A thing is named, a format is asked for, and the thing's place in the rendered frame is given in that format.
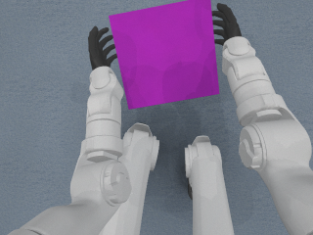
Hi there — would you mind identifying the robot right hand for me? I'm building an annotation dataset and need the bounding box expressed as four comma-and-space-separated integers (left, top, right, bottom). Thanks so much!
211, 3, 242, 46

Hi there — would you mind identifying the robot right foot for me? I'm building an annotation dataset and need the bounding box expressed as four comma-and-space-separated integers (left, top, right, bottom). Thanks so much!
185, 166, 193, 200

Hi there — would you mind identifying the left robot forearm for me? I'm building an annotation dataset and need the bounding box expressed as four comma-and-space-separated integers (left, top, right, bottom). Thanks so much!
69, 66, 124, 190

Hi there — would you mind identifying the left robot shin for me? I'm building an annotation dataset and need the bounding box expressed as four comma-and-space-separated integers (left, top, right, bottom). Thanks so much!
122, 122, 153, 148

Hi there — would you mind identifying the carton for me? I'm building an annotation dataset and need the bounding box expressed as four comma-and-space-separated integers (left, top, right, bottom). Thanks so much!
109, 0, 220, 110

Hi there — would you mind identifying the right robot forearm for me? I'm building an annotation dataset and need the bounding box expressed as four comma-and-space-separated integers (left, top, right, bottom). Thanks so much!
222, 36, 312, 161

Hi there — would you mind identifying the left robot upper arm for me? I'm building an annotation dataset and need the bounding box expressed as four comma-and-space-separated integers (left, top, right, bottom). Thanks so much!
8, 160, 132, 235

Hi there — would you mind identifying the robot left hand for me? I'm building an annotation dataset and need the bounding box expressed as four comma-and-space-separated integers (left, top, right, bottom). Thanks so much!
88, 26, 117, 71

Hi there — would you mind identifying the right robot upper arm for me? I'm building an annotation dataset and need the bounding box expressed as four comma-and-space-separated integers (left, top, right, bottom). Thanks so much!
239, 118, 313, 235

